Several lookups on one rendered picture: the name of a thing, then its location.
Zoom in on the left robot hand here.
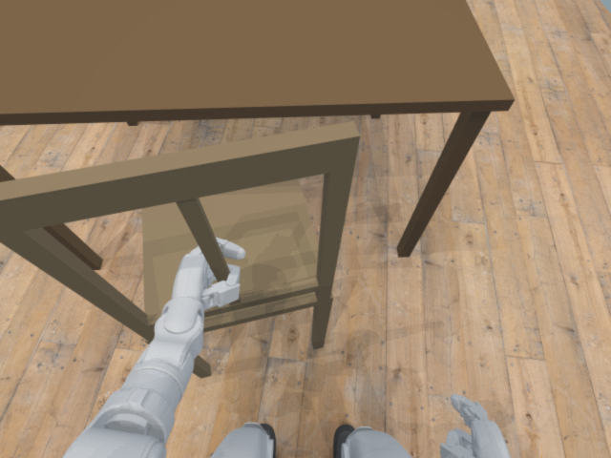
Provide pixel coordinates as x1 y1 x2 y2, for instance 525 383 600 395
172 238 245 310

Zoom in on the left robot forearm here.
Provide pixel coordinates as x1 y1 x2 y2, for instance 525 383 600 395
62 297 204 458

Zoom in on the robot right shin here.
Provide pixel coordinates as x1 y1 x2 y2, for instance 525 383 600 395
347 427 372 439

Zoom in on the chair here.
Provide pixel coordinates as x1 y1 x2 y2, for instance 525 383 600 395
0 121 360 378

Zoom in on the left robot upper arm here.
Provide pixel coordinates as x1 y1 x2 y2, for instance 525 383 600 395
68 427 166 458

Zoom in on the right robot hand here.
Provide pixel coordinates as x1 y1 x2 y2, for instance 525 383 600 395
440 394 511 458

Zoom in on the robot shin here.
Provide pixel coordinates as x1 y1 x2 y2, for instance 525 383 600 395
347 427 372 439
242 423 267 435

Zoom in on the table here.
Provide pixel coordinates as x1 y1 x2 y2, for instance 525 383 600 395
0 0 515 270

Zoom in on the robot left shin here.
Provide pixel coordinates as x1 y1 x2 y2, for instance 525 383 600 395
242 423 267 435

